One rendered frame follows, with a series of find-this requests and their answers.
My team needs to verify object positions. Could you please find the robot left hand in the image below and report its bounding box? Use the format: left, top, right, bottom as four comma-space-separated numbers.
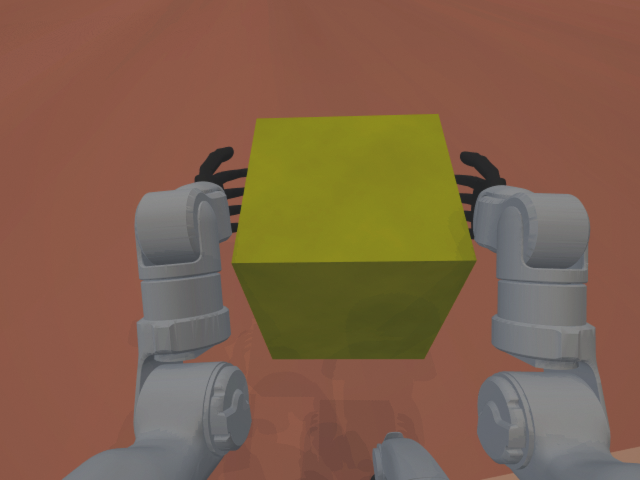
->
195, 147, 248, 233

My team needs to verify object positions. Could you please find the robot right forearm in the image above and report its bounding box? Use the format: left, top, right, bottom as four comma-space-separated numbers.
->
473, 185, 611, 448

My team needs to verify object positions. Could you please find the robot right shin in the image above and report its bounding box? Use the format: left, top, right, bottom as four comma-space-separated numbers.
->
383, 432, 404, 442

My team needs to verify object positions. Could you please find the robot left forearm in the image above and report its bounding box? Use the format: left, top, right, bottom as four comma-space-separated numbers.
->
133, 181, 232, 438

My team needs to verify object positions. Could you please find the robot right hand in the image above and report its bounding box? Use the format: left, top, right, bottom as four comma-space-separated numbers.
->
455, 151, 506, 239

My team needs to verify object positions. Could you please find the carton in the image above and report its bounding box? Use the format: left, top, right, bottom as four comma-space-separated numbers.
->
231, 114, 477, 359

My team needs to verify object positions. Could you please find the left robot upper arm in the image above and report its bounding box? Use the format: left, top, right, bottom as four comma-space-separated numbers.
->
62, 361, 252, 480

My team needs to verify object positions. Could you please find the robot right thigh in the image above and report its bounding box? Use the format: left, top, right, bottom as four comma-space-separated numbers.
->
372, 438, 449, 480

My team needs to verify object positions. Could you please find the right robot upper arm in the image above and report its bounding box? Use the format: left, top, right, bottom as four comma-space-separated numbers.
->
477, 371, 640, 480

